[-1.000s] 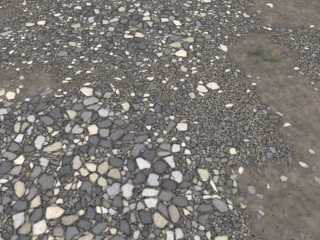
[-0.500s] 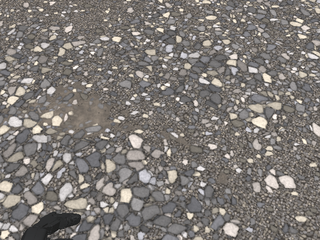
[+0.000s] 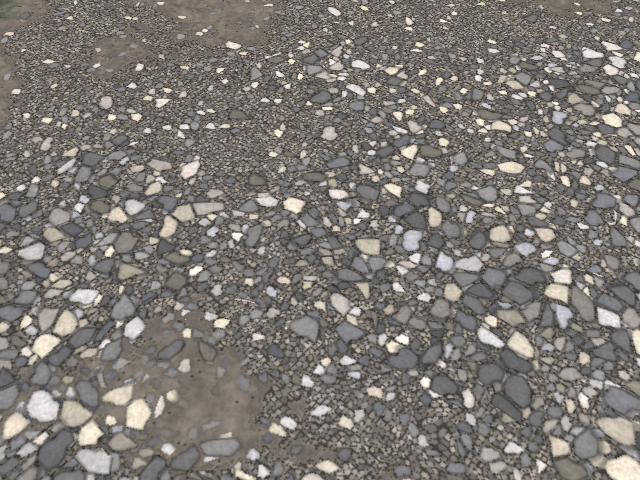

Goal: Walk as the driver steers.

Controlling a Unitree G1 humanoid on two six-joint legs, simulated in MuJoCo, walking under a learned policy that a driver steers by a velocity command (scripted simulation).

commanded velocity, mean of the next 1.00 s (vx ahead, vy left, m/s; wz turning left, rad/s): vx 1.00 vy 0.00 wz -0.92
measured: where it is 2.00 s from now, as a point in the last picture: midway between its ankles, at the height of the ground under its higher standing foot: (631, 235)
